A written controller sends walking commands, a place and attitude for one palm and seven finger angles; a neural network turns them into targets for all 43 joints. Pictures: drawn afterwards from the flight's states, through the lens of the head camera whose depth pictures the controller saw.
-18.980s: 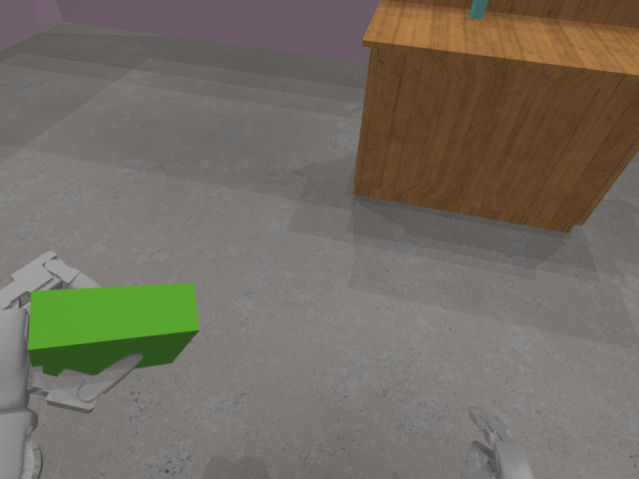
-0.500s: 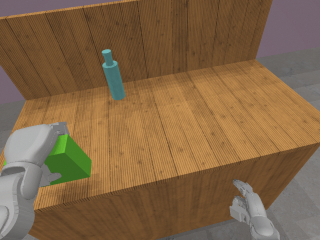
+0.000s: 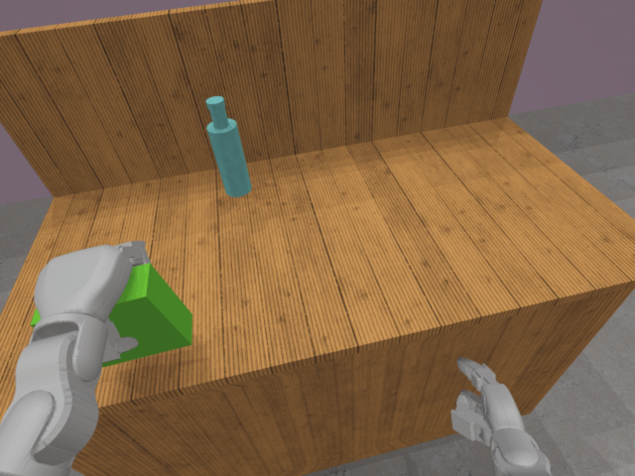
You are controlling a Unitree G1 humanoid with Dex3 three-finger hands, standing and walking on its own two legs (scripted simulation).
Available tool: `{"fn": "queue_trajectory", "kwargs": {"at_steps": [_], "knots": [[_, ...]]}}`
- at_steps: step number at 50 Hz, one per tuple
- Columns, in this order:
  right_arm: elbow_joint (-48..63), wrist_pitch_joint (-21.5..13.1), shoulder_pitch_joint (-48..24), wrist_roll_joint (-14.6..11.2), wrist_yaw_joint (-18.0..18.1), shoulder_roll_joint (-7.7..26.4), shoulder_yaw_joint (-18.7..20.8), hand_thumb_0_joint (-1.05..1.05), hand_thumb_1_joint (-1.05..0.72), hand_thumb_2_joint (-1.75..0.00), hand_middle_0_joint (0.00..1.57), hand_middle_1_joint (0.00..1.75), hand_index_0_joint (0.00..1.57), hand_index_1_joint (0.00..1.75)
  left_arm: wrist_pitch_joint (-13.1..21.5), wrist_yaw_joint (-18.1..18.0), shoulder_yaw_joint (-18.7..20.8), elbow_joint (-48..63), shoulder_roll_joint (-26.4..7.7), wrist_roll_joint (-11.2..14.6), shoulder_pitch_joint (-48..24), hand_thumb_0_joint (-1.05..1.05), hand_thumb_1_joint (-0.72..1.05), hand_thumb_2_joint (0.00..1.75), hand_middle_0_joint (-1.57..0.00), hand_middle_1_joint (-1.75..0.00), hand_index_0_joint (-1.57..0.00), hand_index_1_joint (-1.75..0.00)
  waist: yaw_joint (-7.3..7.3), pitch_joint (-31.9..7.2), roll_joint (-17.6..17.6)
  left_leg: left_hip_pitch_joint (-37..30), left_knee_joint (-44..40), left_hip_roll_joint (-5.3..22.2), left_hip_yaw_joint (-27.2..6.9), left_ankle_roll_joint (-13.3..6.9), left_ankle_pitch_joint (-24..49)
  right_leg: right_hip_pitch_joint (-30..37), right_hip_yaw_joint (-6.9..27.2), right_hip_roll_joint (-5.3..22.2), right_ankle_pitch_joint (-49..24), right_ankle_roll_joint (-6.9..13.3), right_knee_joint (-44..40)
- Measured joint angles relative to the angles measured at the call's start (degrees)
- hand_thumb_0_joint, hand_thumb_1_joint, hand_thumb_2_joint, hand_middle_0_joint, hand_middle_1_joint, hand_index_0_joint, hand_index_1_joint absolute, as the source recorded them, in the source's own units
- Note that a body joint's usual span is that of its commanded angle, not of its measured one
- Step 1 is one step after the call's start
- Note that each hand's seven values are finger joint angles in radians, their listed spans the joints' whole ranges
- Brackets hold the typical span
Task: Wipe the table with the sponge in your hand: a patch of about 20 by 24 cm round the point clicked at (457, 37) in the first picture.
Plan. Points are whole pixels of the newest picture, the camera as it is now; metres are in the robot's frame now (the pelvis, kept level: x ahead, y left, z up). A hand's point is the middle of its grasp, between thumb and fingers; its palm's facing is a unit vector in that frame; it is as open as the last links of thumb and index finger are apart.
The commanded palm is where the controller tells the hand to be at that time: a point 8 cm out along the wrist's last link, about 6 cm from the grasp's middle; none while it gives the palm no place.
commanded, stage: move the sponge above the wiping area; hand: left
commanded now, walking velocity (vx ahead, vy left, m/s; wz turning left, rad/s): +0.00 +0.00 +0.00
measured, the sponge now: (131, 326) +0.23 +0.30 +0.07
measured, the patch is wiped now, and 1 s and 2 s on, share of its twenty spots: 0.00 0.00 0.00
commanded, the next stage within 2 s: lower the sponge onto the table in 1.44 s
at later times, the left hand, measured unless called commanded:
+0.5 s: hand (126, 313) +0.24 +0.29 +0.10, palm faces +0.01 -0.07 -1.00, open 9.2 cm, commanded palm +0.21 +0.28 +0.18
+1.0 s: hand (127, 313) +0.24 +0.29 +0.10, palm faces +0.03 -0.07 -1.00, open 9.2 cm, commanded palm +0.20 +0.28 +0.18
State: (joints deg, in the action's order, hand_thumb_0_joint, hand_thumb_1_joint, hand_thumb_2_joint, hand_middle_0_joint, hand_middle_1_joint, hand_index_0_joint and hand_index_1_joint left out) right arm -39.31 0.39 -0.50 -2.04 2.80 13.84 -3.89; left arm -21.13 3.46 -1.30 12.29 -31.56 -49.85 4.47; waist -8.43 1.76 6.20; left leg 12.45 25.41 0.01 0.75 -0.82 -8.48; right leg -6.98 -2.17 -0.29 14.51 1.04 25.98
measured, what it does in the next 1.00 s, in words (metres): stands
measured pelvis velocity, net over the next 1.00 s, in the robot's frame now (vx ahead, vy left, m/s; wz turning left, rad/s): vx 0.01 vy -0.01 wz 0.00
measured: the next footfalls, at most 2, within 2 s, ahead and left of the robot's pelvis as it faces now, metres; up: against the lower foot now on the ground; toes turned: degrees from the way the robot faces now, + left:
none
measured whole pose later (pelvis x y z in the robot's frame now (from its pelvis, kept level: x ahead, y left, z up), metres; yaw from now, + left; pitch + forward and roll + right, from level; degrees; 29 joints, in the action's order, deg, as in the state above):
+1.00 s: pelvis +0.01 -0.01 +0.00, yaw +0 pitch -4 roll +0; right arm -39.0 -0.1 2.2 -2.1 2.6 14.8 -1.9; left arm -17.3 1.8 -0.2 10.3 -30.3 -50.2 8.4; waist -7.7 0.9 6.6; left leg 13.0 26.8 0.5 0.1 -0.3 -10.2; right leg -6.9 -2.6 -0.9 15.8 1.6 26.3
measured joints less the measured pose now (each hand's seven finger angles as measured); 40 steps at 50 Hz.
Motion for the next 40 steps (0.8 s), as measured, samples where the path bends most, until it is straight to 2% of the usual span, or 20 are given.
{"fn": "queue_trajectory", "kwargs": {"at_steps": [4, 8, 14, 22, 32, 40], "knots": [[-0.03, -0.12, 0.38, -0.23, 0.31, 0.41, 0.17, 0.01, -0.90, -0.90, 0.21, 0.30, 0.20, 0.30, -0.46, 0.84, -0.27, -1.65, 0.29, -0.17, -0.59, 0.00, -0.43, 1.05, -0.81, -1.40, -0.82, -1.39, 0.13, 0.09, 0.23, 0.22, 0.23, 0.02, -0.27, 0.07, 0.00, -0.13, -0.25, -0.05, 0.09, 0.09, 0.20], [-0.09, -0.50, 0.90, -0.03, 0.58, 0.54, 0.42, 0.01, -0.90, -0.90, 0.21, 0.30, 0.20, 0.30, 1.56, 1.26, -0.29, -1.78, 0.20, -0.23, 0.47, 0.00, -0.43, 1.05, -0.81, -1.40, -0.82, -1.39, 0.31, 0.12, 0.28, 0.23, 0.48, 0.20, -0.38, 0.19, -0.18, -0.04, -0.32, -0.25, 0.18, 0.24, 0.26], [-0.45, -0.87, 1.68, 0.08, 0.78, 0.59, 0.85, 0.01, -0.90, -0.90, 0.21, 0.30, 0.20, 0.30, 3.89, -0.11, 0.19, -2.72, -0.03, -0.20, 0.98, 0.00, -0.43, 1.05, -0.81, -1.39, -0.82, -1.39, 0.33, 0.22, 0.13, 0.05, 0.76, 0.59, -0.48, 0.49, -0.48, 0.28, -0.36, -0.65, 0.26, 0.54, 0.15], [-0.67, -0.96, 2.14, -0.10, 0.81, 0.98, 1.36, 0.01, -0.90, -0.90, 0.21, 0.30, 0.20, 0.30, 3.75, -0.52, 1.29, -4.89, 0.29, -0.17, 0.54, 0.00, -0.43, 1.05, -0.81, -1.40, -0.82, -1.39, 0.80, 0.10, 0.19, 0.19, 0.85, 0.74, -0.74, 0.69, -0.61, 0.28, -0.56, -0.84, 0.36, 0.72, 0.05], [-0.63, -1.12, 2.44, -0.09, 1.00, 0.87, 1.68, 0.01, -0.90, -0.90, 0.20, 0.30, 0.20, 0.30, 5.52, -1.17, 0.25, -7.07, 0.94, -0.86, -0.19, 0.00, -0.43, 1.05, -0.81, -1.40, -0.82, -1.39, 0.98, -0.03, 0.02, 0.47, 1.03, 0.74, -0.81, 0.73, -0.93, 0.06, -0.59, -0.86, 0.66, 0.79, 0.14], [-0.31, -0.83, 2.63, -0.05, 0.31, 0.68, 1.84, 0.01, -0.90, -0.90, 0.21, 0.30, 0.20, 0.30, 4.74, -2.03, 0.39, -6.27, 1.78, -1.07, 0.48, 0.00, -0.43, 1.05, -0.81, -1.40, -0.82, -1.39, 1.19, -0.48, 0.00, 0.70, 1.06, 0.65, -0.58, 0.66, -1.23, -0.27, -0.33, -0.77, 0.91, 0.70, 0.24]]}}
